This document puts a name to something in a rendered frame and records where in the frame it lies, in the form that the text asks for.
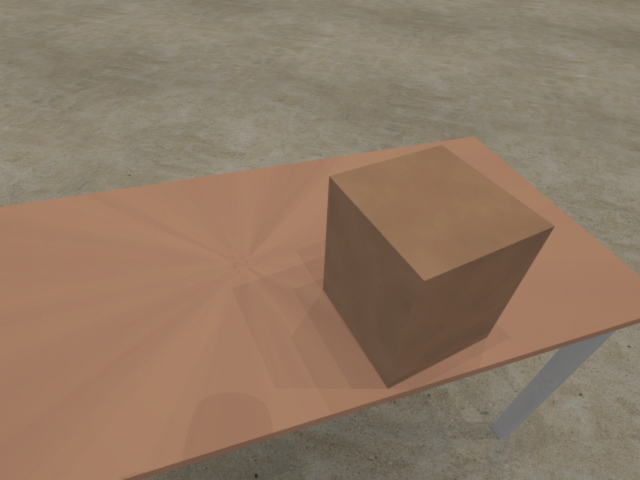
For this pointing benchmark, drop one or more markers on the carton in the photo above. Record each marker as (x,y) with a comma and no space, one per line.
(422,255)

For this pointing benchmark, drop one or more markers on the table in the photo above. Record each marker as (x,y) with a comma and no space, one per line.
(149,328)

